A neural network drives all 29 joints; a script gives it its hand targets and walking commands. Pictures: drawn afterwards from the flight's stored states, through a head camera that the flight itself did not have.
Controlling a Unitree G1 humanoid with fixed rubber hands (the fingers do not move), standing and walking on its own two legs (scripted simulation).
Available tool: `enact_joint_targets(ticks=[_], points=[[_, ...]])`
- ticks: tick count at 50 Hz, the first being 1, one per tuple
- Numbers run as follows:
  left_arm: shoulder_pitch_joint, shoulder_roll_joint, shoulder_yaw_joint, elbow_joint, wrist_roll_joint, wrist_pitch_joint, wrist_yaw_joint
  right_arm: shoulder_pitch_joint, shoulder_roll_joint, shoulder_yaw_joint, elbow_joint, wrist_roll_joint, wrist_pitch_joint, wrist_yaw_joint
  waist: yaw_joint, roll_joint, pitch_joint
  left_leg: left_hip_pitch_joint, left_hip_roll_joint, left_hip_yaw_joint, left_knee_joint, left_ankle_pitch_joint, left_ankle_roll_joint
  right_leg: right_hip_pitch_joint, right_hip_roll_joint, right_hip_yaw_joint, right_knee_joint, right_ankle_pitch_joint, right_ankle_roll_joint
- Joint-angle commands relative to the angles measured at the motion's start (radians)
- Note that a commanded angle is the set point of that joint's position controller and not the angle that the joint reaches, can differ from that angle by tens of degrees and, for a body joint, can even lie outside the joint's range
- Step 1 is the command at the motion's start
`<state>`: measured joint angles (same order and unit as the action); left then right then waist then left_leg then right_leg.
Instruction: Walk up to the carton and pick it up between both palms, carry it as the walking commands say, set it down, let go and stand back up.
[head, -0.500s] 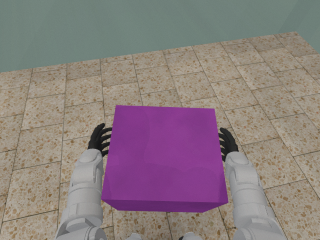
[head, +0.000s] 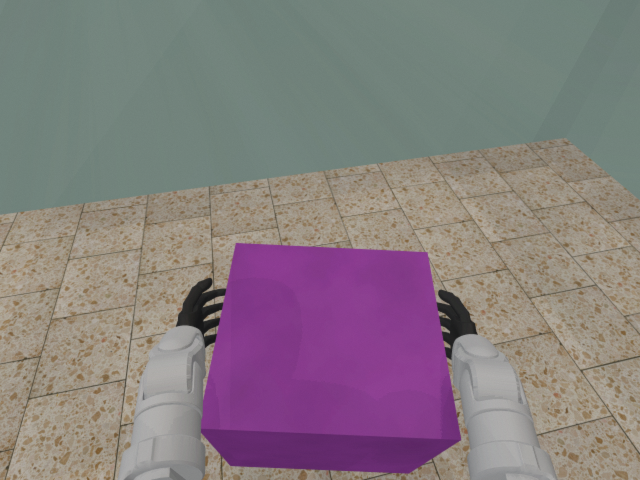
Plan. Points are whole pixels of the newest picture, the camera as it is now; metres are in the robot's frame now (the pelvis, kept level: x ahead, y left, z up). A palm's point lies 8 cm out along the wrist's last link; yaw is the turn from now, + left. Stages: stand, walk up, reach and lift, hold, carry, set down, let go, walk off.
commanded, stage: reach and lift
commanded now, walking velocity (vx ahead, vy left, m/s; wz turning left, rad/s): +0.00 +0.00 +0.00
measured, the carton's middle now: (325, 362) +0.31 -0.01 -0.06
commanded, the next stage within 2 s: hold in 1.36 s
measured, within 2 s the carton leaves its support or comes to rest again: neither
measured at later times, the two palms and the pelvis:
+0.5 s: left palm (182, 329) +0.30 +0.17 +0.06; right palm (479, 341) +0.28 -0.19 +0.05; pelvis +0.01 +0.00 +0.01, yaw +0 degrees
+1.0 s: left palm (174, 336) +0.29 +0.18 +0.06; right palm (470, 340) +0.28 -0.18 +0.04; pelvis +0.01 +0.00 +0.01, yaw +0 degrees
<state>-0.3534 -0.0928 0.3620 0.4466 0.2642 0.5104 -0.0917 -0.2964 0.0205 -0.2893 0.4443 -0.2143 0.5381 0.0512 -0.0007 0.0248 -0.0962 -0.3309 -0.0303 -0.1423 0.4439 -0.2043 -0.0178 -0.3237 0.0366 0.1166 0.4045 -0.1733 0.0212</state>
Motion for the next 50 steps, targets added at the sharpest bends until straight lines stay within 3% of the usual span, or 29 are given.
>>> enact_joint_targets(ticks=[1,4,6,7,8,13,14,16,18,21,23,26,27,30,31,34,37,39,41,42,46,47,50], points=[[-0.427,-0.900,-0.575,0.016,-0.214,0.017,-0.254,-0.586,0.939,0.555,-0.138,0.209,-0.023,0.275,-0.010,-0.034,-0.330,0.149,-0.057,0.078,-0.087,0.184,0.015,0.241,0.056,-0.073,-0.053,0.200,-0.002],[-0.409,-0.917,-0.600,-0.029,-0.228,0.044,-0.257,-0.565,0.951,0.584,-0.179,0.228,0.006,0.274,-0.008,-0.004,-0.318,0.185,-0.060,0.081,-0.104,0.184,0.011,0.268,0.052,-0.067,-0.075,0.194,-0.006],[-0.383,-0.896,-0.603,-0.053,-0.234,0.059,-0.254,-0.569,0.940,0.597,-0.211,0.237,0.021,0.271,0.004,-0.024,-0.277,0.174,-0.063,0.075,-0.119,0.203,0.012,0.288,0.052,-0.073,-0.082,0.221,-0.004],[-0.410,-0.894,-0.621,-0.087,-0.240,0.069,-0.254,-0.554,0.949,0.601,-0.226,0.230,0.031,0.270,-0.020,-0.026,-0.278,0.193,-0.065,0.079,-0.124,0.178,0.012,0.292,0.056,-0.073,-0.088,0.209,-0.001],[-0.382,-0.914,-0.625,-0.084,-0.235,0.081,-0.255,-0.565,0.949,0.615,-0.269,0.235,0.040,0.269,-0.007,-0.036,-0.280,0.200,-0.066,0.079,-0.130,0.198,0.010,0.308,0.057,-0.071,-0.097,0.211,-0.002],[-0.383,-0.888,-0.656,-0.160,-0.256,0.128,-0.251,-0.527,0.933,0.630,-0.311,0.248,0.095,0.267,-0.022,-0.029,-0.212,0.225,-0.068,0.078,-0.160,0.167,0.006,0.338,0.056,-0.074,-0.127,0.183,-0.003],[-0.364,-0.895,-0.661,-0.158,-0.255,0.137,-0.248,-0.513,0.932,0.636,-0.309,0.255,0.104,0.266,-0.021,-0.013,-0.197,0.244,-0.068,0.081,-0.159,0.169,0.011,0.333,0.050,-0.069,-0.131,0.183,-0.006],[-0.354,-0.886,-0.664,-0.190,-0.263,0.149,-0.241,-0.505,0.922,0.642,-0.345,0.256,0.121,0.266,-0.017,-0.041,-0.190,0.257,-0.060,0.072,-0.174,0.192,0.008,0.353,0.056,-0.076,-0.137,0.200,-0.002],[-0.361,-0.878,-0.659,-0.196,-0.254,0.164,-0.237,-0.501,0.906,0.648,-0.342,0.259,0.135,0.265,-0.014,-0.010,-0.144,0.251,-0.061,0.078,-0.181,0.151,0.008,0.334,0.055,-0.074,-0.144,0.156,-0.007],[-0.342,-0.869,-0.655,-0.216,-0.251,0.184,-0.230,-0.494,0.905,0.648,-0.362,0.256,0.156,0.267,-0.007,-0.037,-0.118,0.254,-0.061,0.076,-0.194,0.136,0.013,0.353,0.056,-0.078,-0.150,0.144,-0.005],[-0.364,-0.875,-0.679,-0.235,-0.263,0.190,-0.230,-0.505,0.903,0.659,-0.390,0.262,0.155,0.266,-0.018,-0.021,-0.136,0.259,-0.065,0.083,-0.193,0.140,0.008,0.382,0.060,-0.079,-0.150,0.153,-0.009],[-0.343,-0.864,-0.672,-0.247,-0.251,0.195,-0.221,-0.497,0.892,0.656,-0.384,0.260,0.163,0.260,-0.009,-0.001,-0.129,0.264,-0.064,0.082,-0.194,0.159,0.007,0.382,0.057,-0.072,-0.150,0.173,-0.008],[-0.345,-0.852,-0.667,-0.258,-0.252,0.195,-0.221,-0.501,0.893,0.651,-0.386,0.256,0.166,0.260,0.001,-0.027,-0.128,0.261,-0.064,0.086,-0.201,0.154,0.008,0.388,0.064,-0.082,-0.149,0.165,-0.004],[-0.338,-0.845,-0.667,-0.275,-0.243,0.196,-0.219,-0.490,0.891,0.655,-0.398,0.257,0.163,0.259,0.002,0.002,-0.123,0.267,-0.070,0.091,-0.195,0.158,0.010,0.376,0.060,-0.075,-0.147,0.177,-0.005],[-0.339,-0.849,-0.675,-0.277,-0.255,0.194,-0.219,-0.504,0.892,0.663,-0.418,0.258,0.161,0.257,0.004,-0.040,-0.142,0.279,-0.065,0.084,-0.196,0.159,0.011,0.382,0.065,-0.080,-0.149,0.163,0.000],[-0.343,-0.848,-0.685,-0.287,-0.262,0.191,-0.215,-0.480,0.898,0.675,-0.416,0.259,0.158,0.250,-0.003,-0.020,-0.151,0.289,-0.069,0.088,-0.185,0.187,0.012,0.388,0.060,-0.067,-0.146,0.212,-0.002],[-0.321,-0.825,-0.681,-0.290,-0.252,0.189,-0.217,-0.474,0.893,0.671,-0.405,0.256,0.158,0.248,0.011,-0.027,-0.124,0.276,-0.071,0.085,-0.198,0.169,0.014,0.378,0.067,-0.076,-0.146,0.183,0.003],[-0.356,-0.827,-0.683,-0.293,-0.261,0.184,-0.219,-0.497,0.892,0.669,-0.418,0.250,0.154,0.245,0.003,-0.052,-0.140,0.281,-0.066,0.087,-0.190,0.141,0.016,0.372,0.068,-0.077,-0.151,0.142,0.001],[-0.353,-0.828,-0.685,-0.298,-0.259,0.181,-0.222,-0.501,0.902,0.672,-0.420,0.255,0.152,0.243,0.012,-0.036,-0.159,0.287,-0.067,0.088,-0.186,0.170,0.016,0.372,0.064,-0.071,-0.148,0.163,0.000],[-0.350,-0.825,-0.686,-0.284,-0.258,0.186,-0.223,-0.485,0.890,0.672,-0.411,0.256,0.152,0.243,-0.002,-0.010,-0.149,0.273,-0.072,0.092,-0.189,0.136,0.013,0.382,0.059,-0.071,-0.151,0.152,-0.002],[-0.326,-0.823,-0.688,-0.297,-0.255,0.184,-0.225,-0.473,0.901,0.675,-0.413,0.251,0.151,0.241,0.015,-0.028,-0.146,0.263,-0.069,0.082,-0.191,0.180,0.012,0.399,0.058,-0.070,-0.150,0.190,0.001],[-0.336,-0.818,-0.686,-0.290,-0.255,0.188,-0.226,-0.465,0.895,0.668,-0.411,0.247,0.151,0.242,-0.005,-0.022,-0.147,0.282,-0.074,0.092,-0.193,0.166,0.012,0.386,0.058,-0.069,-0.154,0.183,0.002],[-0.341,-0.824,-0.694,-0.309,-0.255,0.186,-0.225,-0.467,0.898,0.670,-0.420,0.248,0.148,0.241,0.001,0.004,-0.155,0.287,-0.075,0.090,-0.192,0.189,0.008,0.395,0.062,-0.068,-0.153,0.195,0.000]])
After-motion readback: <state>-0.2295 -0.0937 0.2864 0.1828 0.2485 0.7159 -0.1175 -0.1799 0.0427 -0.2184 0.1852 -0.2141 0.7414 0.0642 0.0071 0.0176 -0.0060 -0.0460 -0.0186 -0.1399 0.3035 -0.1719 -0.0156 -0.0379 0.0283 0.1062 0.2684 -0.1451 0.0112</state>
